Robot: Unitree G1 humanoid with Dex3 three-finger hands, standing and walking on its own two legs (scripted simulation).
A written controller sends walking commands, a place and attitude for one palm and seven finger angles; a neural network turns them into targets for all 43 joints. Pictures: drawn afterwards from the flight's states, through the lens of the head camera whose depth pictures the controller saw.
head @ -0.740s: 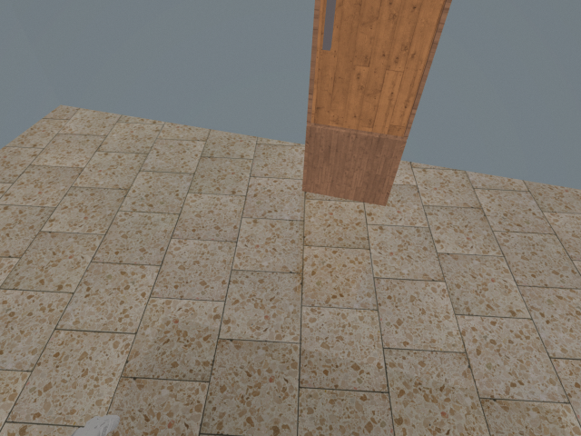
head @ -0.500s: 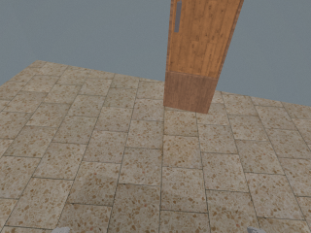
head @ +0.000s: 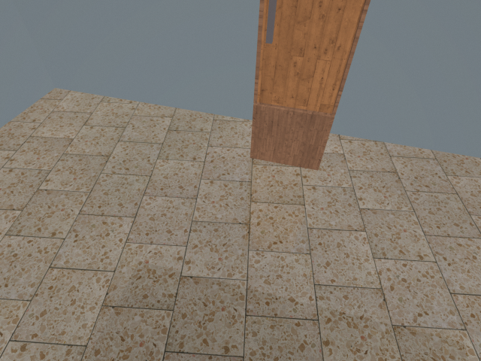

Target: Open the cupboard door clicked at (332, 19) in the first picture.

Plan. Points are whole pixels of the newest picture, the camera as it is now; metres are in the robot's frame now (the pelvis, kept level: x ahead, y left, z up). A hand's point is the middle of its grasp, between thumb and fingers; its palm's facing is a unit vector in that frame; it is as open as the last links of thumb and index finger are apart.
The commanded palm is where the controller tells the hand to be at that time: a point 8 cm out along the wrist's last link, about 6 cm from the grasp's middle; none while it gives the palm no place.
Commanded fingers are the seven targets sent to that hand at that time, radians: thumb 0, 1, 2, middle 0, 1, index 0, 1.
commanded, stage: stand and wait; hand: left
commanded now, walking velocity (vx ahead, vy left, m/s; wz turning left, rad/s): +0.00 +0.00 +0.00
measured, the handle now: (272, 18) +1.35 -0.05 +0.06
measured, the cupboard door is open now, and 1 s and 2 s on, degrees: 0 0 0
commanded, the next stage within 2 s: look at it before walking up in 0.08 s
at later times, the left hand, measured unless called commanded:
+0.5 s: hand out of the picture +0.07 +0.24 -0.16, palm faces -0.03 -0.94 -0.33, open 7.4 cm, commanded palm none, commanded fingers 0.00 0.90 0.90 -0.20 -0.30 -0.20 -0.30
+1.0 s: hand out of the picture +0.06 +0.21 -0.17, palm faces -0.03 -0.96 -0.26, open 7.4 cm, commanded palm none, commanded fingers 0.00 0.90 0.90 -0.20 -0.30 -0.20 -0.30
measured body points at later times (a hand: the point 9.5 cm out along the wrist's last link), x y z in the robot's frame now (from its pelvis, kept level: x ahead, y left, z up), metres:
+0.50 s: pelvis +0.00 -0.01 +0.00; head +0.00 -0.01 +0.45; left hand +0.07 +0.29 -0.13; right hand +0.08 -0.31 -0.13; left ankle +0.01 +0.12 -0.74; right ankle +0.01 -0.13 -0.74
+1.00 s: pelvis +0.03 -0.01 +0.00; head +0.02 -0.01 +0.45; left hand +0.06 +0.26 -0.15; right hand +0.07 -0.28 -0.15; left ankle +0.01 +0.12 -0.74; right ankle +0.01 -0.13 -0.74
